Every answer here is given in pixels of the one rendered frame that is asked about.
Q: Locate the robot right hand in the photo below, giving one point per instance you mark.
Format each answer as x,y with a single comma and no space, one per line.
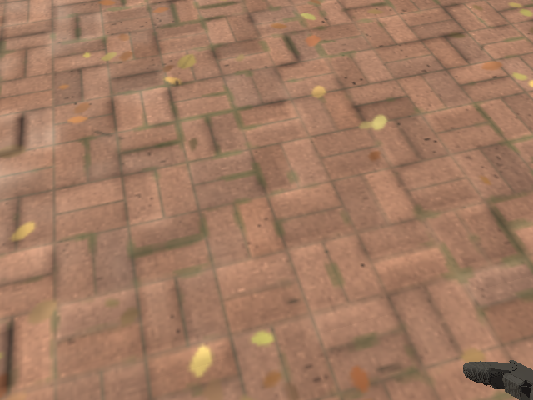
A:
515,378

